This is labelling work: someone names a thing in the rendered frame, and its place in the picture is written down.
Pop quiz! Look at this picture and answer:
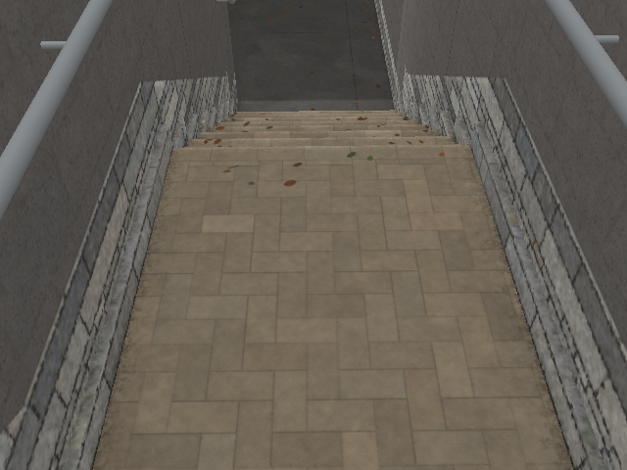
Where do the stairs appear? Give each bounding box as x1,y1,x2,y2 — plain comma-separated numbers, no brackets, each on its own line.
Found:
186,110,455,147

